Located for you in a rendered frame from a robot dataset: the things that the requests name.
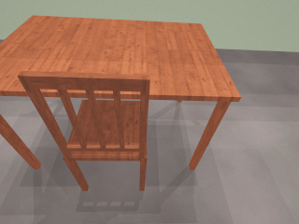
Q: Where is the chair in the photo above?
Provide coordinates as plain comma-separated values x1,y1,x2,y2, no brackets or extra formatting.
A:
17,71,150,191

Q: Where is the table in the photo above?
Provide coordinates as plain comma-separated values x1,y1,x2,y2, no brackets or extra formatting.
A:
0,15,241,170

